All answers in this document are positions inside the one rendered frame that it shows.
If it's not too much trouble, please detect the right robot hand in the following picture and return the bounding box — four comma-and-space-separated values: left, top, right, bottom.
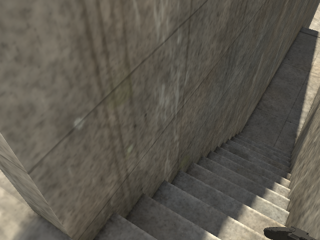
263, 226, 317, 240

